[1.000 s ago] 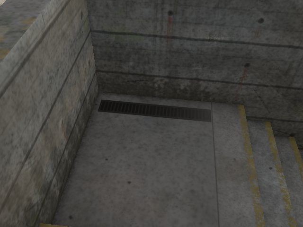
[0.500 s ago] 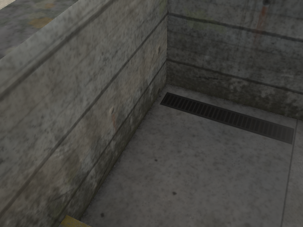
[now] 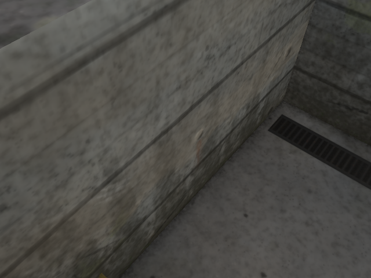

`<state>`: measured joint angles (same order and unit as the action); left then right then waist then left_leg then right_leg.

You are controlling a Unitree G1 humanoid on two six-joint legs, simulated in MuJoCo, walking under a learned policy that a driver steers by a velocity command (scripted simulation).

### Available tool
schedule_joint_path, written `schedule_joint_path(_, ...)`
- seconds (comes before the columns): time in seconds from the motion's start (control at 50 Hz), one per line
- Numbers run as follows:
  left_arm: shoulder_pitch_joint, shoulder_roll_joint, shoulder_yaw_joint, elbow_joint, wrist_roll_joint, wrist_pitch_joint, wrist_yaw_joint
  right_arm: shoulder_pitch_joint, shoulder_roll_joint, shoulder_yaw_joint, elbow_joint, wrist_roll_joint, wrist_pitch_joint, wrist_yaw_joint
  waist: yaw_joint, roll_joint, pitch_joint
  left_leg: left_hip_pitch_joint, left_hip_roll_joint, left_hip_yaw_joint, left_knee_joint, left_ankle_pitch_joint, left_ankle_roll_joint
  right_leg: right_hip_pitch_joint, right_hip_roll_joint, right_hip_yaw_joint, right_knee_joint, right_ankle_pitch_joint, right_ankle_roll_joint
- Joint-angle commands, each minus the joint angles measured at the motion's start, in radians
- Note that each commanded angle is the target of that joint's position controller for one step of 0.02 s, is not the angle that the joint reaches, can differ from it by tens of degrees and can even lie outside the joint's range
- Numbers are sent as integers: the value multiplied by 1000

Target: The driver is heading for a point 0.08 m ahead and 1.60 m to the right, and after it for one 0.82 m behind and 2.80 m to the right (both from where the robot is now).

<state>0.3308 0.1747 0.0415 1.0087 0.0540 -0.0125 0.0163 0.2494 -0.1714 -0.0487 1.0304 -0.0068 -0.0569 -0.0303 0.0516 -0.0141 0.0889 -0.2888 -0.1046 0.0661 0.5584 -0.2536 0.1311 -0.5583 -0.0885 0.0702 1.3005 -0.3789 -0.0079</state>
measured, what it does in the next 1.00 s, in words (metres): goes down, turning right: right foot 0.18 m lower, then left foot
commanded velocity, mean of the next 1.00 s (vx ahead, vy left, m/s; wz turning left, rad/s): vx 0.40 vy -0.18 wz -0.42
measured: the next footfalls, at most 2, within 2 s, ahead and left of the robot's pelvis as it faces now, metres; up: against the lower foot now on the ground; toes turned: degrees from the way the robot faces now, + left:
right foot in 0.54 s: +0.45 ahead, -0.30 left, -0.18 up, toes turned -15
left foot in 0.98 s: +0.70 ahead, -0.22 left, -0.18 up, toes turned -32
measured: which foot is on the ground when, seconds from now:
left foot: down 0.00-0.52, up 0.54-0.96, down 0.98-1.00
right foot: up 0.00-0.52, down 0.54-0.98, up 1.00-1.00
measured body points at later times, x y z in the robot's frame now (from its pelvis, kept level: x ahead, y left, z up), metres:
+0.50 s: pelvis +0.27 -0.14 -0.11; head +0.31 -0.16 +0.33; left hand +0.57 +0.03 -0.20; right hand +0.08 -0.36 -0.24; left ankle +0.04 +0.04 -0.71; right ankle +0.44 -0.30 -0.82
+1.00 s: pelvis +0.54 -0.27 -0.18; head +0.57 -0.26 +0.27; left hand +0.63 -0.01 -0.33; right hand +0.65 -0.58 -0.25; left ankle +0.67 -0.21 -0.91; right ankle +0.41 -0.29 -0.90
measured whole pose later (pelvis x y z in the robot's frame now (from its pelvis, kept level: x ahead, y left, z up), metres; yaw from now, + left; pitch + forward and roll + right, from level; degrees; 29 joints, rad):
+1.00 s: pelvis +0.54 -0.27 -0.18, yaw -30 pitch +1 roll -1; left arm 0.43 0.28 0.07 0.95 -0.01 -0.05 -0.02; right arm -0.05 -0.22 -0.02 0.80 -0.03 -0.06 -0.04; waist 0.10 -0.03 0.02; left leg -0.41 0.00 -0.04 0.54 -0.15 0.02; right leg -0.10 0.20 0.21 0.54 -0.40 -0.12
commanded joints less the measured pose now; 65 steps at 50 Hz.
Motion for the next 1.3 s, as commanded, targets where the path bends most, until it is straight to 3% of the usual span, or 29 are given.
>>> schedule_joint_path(0.02,85,77,25,-11,30,56,0,141,-180,-30,-51,-36,-32,-43,-25,-108,-24,42,453,-395,-143,975,133,-76,55,29,-66,224,10)
schedule_joint_path(0.04,102,85,32,-15,19,60,-11,203,-205,-37,-30,-20,-34,-46,-29,-32,-89,118,374,-278,-92,1064,61,-118,95,71,-133,297,-22)
schedule_joint_path(0.1,-116,111,29,-118,0,56,-70,151,-132,-22,-17,16,-35,-61,-33,161,-79,55,269,-164,-76,459,-1,-131,90,105,-348,611,-40)
schedule_joint_path(0.14,-197,120,25,-157,-1,55,-85,174,-107,-11,-21,5,-26,-76,-43,106,-68,23,287,-207,-56,265,16,-148,112,128,-358,721,-20)
schedule_joint_path(0.18,-258,140,26,-204,-8,74,-91,217,-167,-28,-21,-7,-35,-81,-57,98,-9,61,336,-255,-44,187,26,-250,113,158,-341,723,-5)
schedule_joint_path(0.3,-446,190,38,-303,-5,78,-96,350,-202,-44,8,-41,-47,-91,-155,85,116,240,425,-270,10,71,13,-476,68,179,-360,649,-20)
schedule_joint_path(0.38,-595,171,29,-343,-24,44,-126,429,-217,-46,16,-51,-59,-110,-266,52,187,299,392,-193,116,-4,-44,-519,61,104,-521,695,-20)
schedule_joint_path(0.42,-622,140,14,-352,-44,13,-142,408,-191,-36,6,-49,-61,-107,-257,26,170,187,389,-133,140,-69,-67,-321,26,34,-679,857,-30)
schedule_joint_path(0.46,-495,94,-8,-273,-47,3,-149,283,-191,-34,-34,-19,-64,-88,-188,-21,92,-15,340,-10,221,-111,-89,98,31,-79,-839,1019,-32)
schedule_joint_path(0.48,-312,105,-1,-199,-51,7,-136,246,-228,-43,-41,-16,-52,-78,-100,-8,15,-26,360,4,356,-39,-70,293,4,-62,-877,1041,-52)
schedule_joint_path(0.52,90,229,52,-24,-36,21,-86,193,-244,-59,-40,-12,-48,-54,72,-48,-163,-14,291,80,862,90,-78,645,69,-125,-947,979,-112)
schedule_joint_path(0.54,158,303,84,12,-38,28,-64,188,-218,-71,-36,-1,-44,-35,109,-206,-140,-195,144,129,1280,-498,-108,795,38,-78,-990,1020,-178)
schedule_joint_path(0.56,149,396,95,-21,-6,12,-58,328,-185,-60,-79,19,-47,-28,-1,-283,-301,-625,160,34,1537,-689,-127,1249,-149,56,-533,1604,-285)
schedule_joint_path(0.58,116,366,90,-87,-18,0,-41,277,-179,-36,-95,-1,-50,-27,81,-133,-467,-777,195,-28,1520,-559,-120,1321,-241,221,-566,1472,-373)
schedule_joint_path(0.6,109,306,73,-110,-4,6,-17,199,-164,-20,-112,-46,-42,-23,87,22,-449,-808,225,-26,1429,-457,-106,1208,-230,264,-678,1172,-350)
schedule_joint_path(0.62,45,298,64,-142,18,15,13,192,-137,-3,-123,-50,-33,-7,39,22,-455,-796,240,-55,1347,-381,-104,1070,-249,369,-795,623,-382)
schedule_joint_path(0.64,21,280,56,-168,23,5,40,152,-121,1,-132,-72,-28,-4,23,19,-453,-711,265,-85,1308,-261,-102,856,-281,504,-876,420,-395)
schedule_joint_path(0.66,-75,244,40,-187,5,-25,30,108,-141,-3,-159,-69,-5,7,-51,86,-350,-542,276,-113,992,-98,-141,593,-233,441,-981,473,-366)
schedule_joint_path(0.68,-121,243,41,-171,-12,-36,20,68,-135,-3,-175,-57,22,6,-95,48,-227,-406,279,-100,814,-111,-175,353,-181,387,-1031,550,-364)
schedule_joint_path(0.74,-91,213,40,-163,-27,-47,-11,-2,-127,10,-187,-36,31,-4,-83,6,-207,-304,254,-92,544,-26,-184,330,-99,295,-1029,831,-358)
schedule_joint_path(0.82,28,211,44,-113,-49,-52,-33,-149,-138,12,-199,-11,27,-10,-18,-25,-173,-247,182,-94,218,152,-145,460,-28,271,-994,761,-238)
schedule_joint_path(0.9,104,223,54,-97,-50,-34,-30,-307,-152,11,-250,-14,22,-1,22,-29,-83,-257,135,-124,73,144,-129,520,-29,361,-966,562,-211)
schedule_joint_path(0.96,36,239,58,-118,-58,-48,-39,-174,-187,-10,-231,-15,-4,-17,-76,-38,-67,74,91,-109,-52,43,-105,340,37,370,-861,525,-195)
schedule_joint_path(0.98,-6,226,55,-137,-68,-61,-42,-32,-234,-27,-207,-32,-17,-25,-155,30,-120,302,183,-216,-112,-3,-66,192,96,319,-689,481,-164)
schedule_joint_path(1.0,21,162,39,-163,-84,-74,-36,114,-323,-51,-204,-45,-22,-34,-198,178,-245,524,432,-523,-222,-203,23,38,205,170,-416,210,-125)
schedule_joint_path(1.02,49,173,36,-177,-61,-61,-29,113,-344,-65,-195,-39,-16,-32,-156,275,-252,516,589,-812,-327,-292,113,-119,243,88,-267,-218,-127)
schedule_joint_path(1.06,-44,211,42,-171,-23,-44,-31,3,-200,-39,-218,-19,-18,-28,-127,106,-69,360,514,-636,-311,-279,85,-204,124,71,-173,-80,-108)
schedule_joint_path(1.1,-85,183,39,-197,-18,-36,-45,-40,-148,-23,-215,-18,-19,-31,-90,140,-19,284,416,-409,-362,-95,28,-202,84,36,-224,6,-86)
schedule_joint_path(1.3,-294,137,20,-310,-6,-24,-100,-8,-222,-28,-164,27,-115,13,-33,133,-47,124,334,83,-359,602,-54,122,80,-129,-637,414,-46)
